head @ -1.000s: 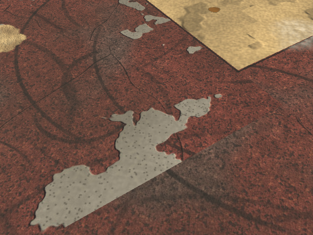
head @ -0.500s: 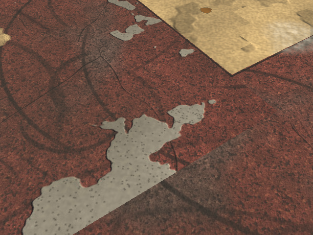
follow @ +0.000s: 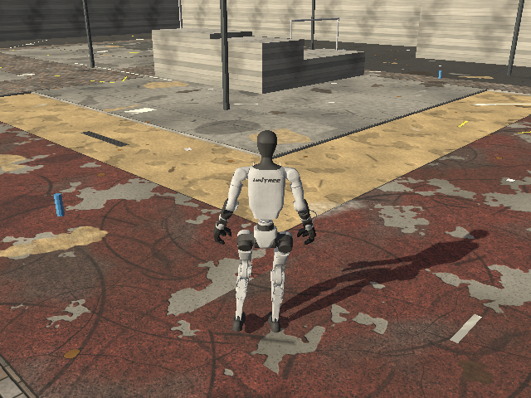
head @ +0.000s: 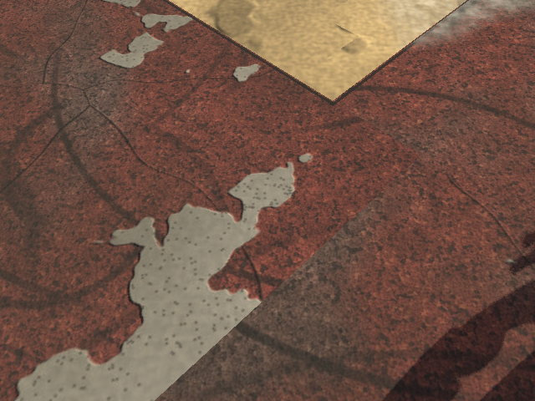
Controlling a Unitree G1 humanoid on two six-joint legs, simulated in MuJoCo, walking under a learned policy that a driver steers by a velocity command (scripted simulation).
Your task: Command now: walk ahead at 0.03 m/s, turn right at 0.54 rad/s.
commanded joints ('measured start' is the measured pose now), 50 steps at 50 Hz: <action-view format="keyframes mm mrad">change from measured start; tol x16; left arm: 1 -40 174 49 -89 -8 0 19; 50 93 154 42 -55 -7 -66 3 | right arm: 1 70 -82 -21 -36 2 2 -3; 11 137 -259 -68 -38 -21 -25 21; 50 39 -93 -26 -126 36 -26 58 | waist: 1 -27 -116 -157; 9 -62 -149 -154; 12 -15 261 -119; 30 -30 169 -121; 33 -38 -348 -188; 36 -6 -138 -154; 50 25 -89 -6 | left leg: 1 74 -20 7 -88 56 -22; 9 309 -31 24 -531 168 37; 12 377 396 -422 -678 343 315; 17 379 229 -67 -607 478 237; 30 415 298 88 -490 535 224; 32 169 188 218 -214 232 78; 33 -110 54 244 42 -291 -7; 35 -107 67 79 254 -250 -6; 40 63 77 90 123 56 -31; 50 -164 99 47 -120 97 51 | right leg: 1 61 -237 333 -184 -247 -143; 9 90 -183 416 -94 -217 -59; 12 -239 14 89 492 -528 91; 16 -255 -36 45 802 -340 164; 29 12 -134 -151 210 -271 126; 31 220 -97 -150 -39 -67 61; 33 497 -502 369 -33 575 -180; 39 227 -331 75 -98 325 -135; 43 276 -354 145 -255 -350 -138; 50 407 -439 141 -341 -366 -142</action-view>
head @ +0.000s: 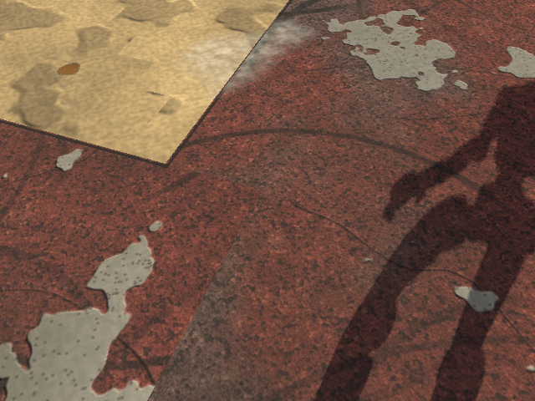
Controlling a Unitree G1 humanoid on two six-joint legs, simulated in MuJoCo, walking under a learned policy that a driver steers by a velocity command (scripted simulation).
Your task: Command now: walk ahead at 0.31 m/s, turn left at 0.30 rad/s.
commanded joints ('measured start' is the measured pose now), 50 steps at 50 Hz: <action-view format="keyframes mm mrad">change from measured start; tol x32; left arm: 1 18 195 67 -28 -7 -32 2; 50 -136 77 4 34 15 22 -13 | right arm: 1 -112 -77 -16 -101 1 -33 8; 14 279 -302 -96 -84 10 -19 14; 50 22 -114 -9 -36 -52 37 -26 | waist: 1 54 -101 70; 15 -109 277 -201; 38 26 -223 -338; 50 29 67 24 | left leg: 1 -239 47 -35 -34 22 17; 13 404 -78 120 -272 52 145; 15 734 303 -808 -603 -237 405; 24 309 102 -74 -563 863 235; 35 428 86 -111 -327 787 162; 38 83 -105 -102 151 -281 -4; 40 -2 -59 -122 245 -394 -30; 48 350 -26 -5 -342 112 15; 50 92 39 -104 -440 -215 80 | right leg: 1 141 -344 273 -218 -207 -168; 11 31 -315 15 -64 -40 -91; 13 -125 -224 -114 323 242 -15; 16 -787 -52 132 1018 -314 76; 34 -325 -38 66 182 210 31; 38 311 -399 452 174 1022 -301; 42 -74 -295 365 -20 165 -171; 50 -151 -63 90 67 -209 57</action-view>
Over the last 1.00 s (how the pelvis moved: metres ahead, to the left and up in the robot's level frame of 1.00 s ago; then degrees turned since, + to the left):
0.04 -0.01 0.01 -22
